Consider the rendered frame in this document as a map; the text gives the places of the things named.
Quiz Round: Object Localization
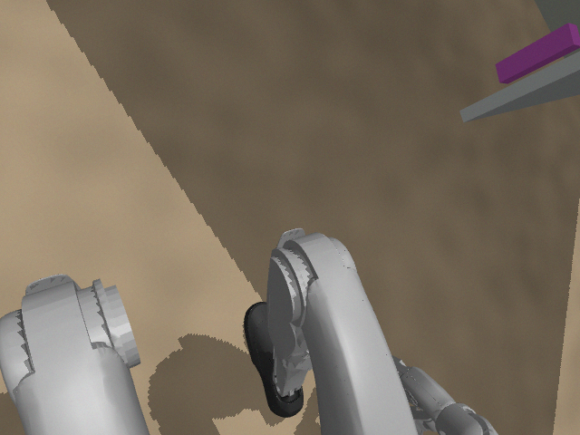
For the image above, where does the right robot arm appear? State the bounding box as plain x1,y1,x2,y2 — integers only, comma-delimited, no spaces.
435,403,498,435

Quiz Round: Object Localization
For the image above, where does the right robot hand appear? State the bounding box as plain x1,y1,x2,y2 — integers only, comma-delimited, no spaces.
392,355,456,435

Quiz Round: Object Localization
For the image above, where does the right robot foot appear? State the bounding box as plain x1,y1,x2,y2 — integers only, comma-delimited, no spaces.
244,302,304,418

